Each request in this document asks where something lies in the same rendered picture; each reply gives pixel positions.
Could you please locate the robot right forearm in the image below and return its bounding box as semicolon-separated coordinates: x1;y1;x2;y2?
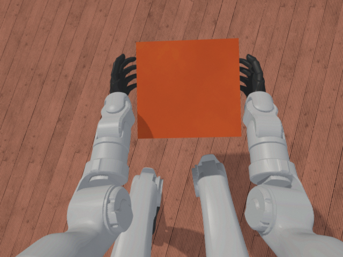
243;91;314;213

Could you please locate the robot right upper arm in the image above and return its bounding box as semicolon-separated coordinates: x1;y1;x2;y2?
244;184;343;257

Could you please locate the left robot hand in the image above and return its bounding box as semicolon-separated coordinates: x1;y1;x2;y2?
110;54;137;96

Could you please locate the robot left forearm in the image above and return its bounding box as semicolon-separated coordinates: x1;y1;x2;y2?
67;92;135;222

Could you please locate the robot left upper arm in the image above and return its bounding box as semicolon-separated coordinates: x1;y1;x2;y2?
15;184;133;257

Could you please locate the right robot shin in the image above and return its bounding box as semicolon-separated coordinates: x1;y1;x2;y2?
198;154;228;181

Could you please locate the left robot thigh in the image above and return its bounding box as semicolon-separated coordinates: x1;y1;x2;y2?
110;172;163;257

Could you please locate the carton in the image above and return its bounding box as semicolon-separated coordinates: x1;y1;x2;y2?
136;38;241;139

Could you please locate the right robot hand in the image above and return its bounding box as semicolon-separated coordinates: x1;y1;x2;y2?
239;54;266;97

